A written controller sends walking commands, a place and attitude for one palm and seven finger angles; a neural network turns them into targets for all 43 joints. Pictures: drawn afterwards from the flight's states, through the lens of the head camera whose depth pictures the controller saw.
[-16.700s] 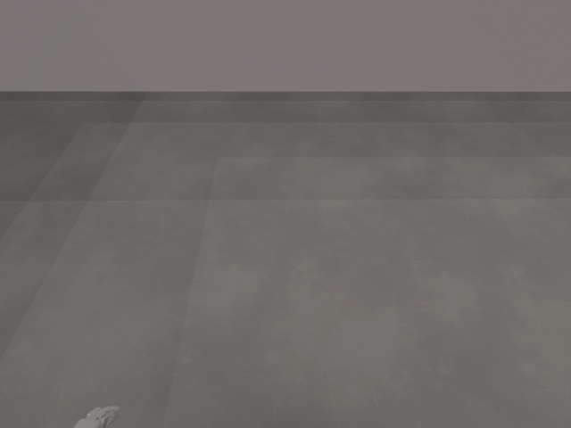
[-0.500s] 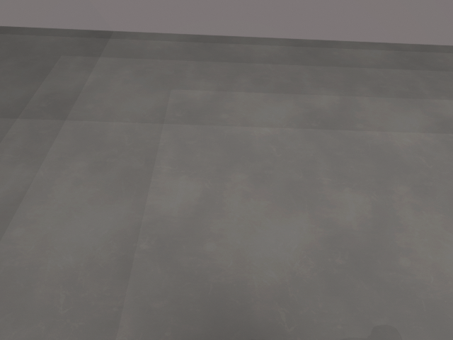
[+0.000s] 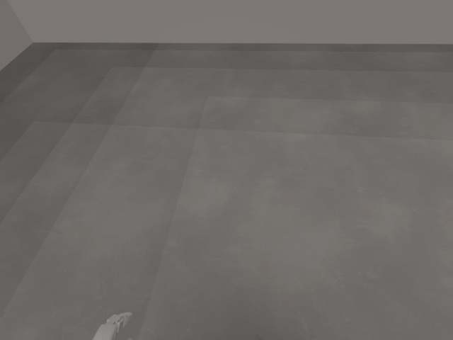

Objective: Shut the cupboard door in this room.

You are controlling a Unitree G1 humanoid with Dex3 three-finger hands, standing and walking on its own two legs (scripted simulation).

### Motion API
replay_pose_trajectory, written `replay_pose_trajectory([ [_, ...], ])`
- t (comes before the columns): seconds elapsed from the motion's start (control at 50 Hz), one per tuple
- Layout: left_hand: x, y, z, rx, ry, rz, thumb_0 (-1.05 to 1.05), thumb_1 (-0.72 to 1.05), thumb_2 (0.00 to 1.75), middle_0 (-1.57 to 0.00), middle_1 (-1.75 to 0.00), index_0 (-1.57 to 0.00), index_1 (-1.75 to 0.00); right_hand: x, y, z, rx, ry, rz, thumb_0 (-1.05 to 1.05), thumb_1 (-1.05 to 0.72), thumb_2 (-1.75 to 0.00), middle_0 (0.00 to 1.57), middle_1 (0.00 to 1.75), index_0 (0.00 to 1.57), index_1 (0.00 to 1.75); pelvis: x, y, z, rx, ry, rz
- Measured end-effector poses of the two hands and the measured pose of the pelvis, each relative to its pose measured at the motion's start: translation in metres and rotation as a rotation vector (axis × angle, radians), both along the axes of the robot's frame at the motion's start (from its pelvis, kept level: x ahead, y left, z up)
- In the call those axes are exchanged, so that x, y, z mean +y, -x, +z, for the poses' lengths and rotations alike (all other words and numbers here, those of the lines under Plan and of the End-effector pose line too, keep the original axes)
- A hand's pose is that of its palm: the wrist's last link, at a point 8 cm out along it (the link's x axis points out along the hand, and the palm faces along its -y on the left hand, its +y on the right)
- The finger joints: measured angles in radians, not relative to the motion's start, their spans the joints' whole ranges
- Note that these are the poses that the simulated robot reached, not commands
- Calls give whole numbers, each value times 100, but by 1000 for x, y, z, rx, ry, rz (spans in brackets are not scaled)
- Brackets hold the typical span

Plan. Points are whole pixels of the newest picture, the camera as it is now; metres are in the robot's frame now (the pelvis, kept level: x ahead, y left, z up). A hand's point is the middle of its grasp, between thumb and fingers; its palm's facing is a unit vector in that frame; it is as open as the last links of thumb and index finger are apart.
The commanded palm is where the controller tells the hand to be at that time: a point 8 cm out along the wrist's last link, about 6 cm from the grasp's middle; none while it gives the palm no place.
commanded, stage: turn or walk to find it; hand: left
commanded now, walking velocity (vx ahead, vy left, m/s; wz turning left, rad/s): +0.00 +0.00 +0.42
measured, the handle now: out of the picture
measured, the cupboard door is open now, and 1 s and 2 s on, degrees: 82 82 82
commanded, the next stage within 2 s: stand and wait in 0.26 s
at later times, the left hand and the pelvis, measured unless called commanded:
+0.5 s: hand out of the picture -0.07 +0.22 -0.18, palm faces +0.31 -0.92 -0.24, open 7.4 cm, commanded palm none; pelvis -0.03 +0.01 +0.00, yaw +15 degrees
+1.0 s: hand out of the picture -0.02 +0.20 -0.13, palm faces +0.44 -0.85 -0.30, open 7.4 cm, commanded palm none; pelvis -0.04 -0.03 +0.00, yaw +28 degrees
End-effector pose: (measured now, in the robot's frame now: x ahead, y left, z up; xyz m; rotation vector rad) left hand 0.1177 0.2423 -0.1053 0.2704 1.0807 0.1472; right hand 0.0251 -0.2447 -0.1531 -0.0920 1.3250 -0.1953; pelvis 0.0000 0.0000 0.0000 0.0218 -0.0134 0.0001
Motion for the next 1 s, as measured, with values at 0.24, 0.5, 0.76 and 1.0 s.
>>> replay_pose_trajectory([
  [0.24, -21, 89, 3, 91, 23, 180, 0, 90, 90, -21, -30, -20, -30, -31, -13, 12, 51, 15, 130, 1, -91, -90, 20, 30, 20, 30, -20, 11, 13, -8, -23, 135],
  [0.5, 22, 208, -41, 248, 89, 407, 0, 91, 90, -21, -30, -20, -30, 35, -95, 28, -125, 79, 370, 1, -91, -90, 20, 30, 20, 30, 14, 32, -5, 1, 16, 261],
  [0.76, 45, 193, -16, 118, 71, 465, 1, 91, 90, -20, -30, -20, -30, 65, -91, 43, -142, 51, 462, 0, -90, -90, 21, 30, 20, 30, 19, 44, 13, -9, 34, 364],
  [1.0, -2, 164, 7, -33, -15, 476, 0, 91, 90, -20, -30, -20, -30, 2, -73, 1, -12, 9, 483, 1, -90, -90, 21, 30, 20, 30, -32, 45, 1, -9, 5, 494],
])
